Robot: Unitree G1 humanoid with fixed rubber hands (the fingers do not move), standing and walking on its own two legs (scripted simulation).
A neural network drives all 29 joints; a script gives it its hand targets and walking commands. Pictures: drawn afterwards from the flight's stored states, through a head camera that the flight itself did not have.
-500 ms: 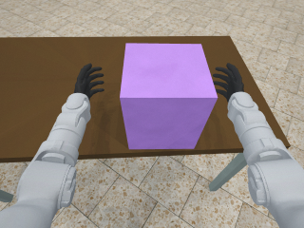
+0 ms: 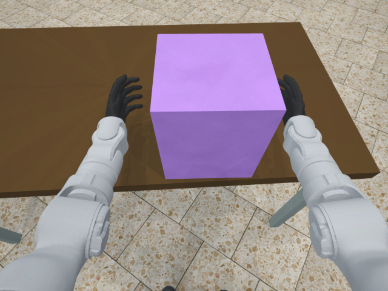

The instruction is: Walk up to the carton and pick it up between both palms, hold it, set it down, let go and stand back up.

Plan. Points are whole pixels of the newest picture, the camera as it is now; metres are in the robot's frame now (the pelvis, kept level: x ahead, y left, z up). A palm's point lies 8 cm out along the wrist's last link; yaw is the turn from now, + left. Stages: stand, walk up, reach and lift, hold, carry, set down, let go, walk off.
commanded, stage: reach and lift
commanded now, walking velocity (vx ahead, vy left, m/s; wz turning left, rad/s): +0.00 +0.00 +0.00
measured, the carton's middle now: (209, 113) +0.48 +0.00 +0.06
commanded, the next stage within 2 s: none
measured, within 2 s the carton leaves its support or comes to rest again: neither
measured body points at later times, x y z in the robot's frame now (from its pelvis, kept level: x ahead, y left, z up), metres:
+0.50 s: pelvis +0.01 +0.00 +0.01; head +0.09 +0.00 +0.46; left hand +0.46 +0.16 +0.09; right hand +0.47 -0.14 +0.09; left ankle +0.02 +0.12 -0.74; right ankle +0.02 -0.12 -0.74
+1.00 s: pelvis +0.04 -0.01 +0.02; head +0.09 +0.01 +0.46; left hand +0.46 +0.16 +0.09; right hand +0.46 -0.14 +0.09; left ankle +0.02 +0.12 -0.74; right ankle +0.02 -0.12 -0.74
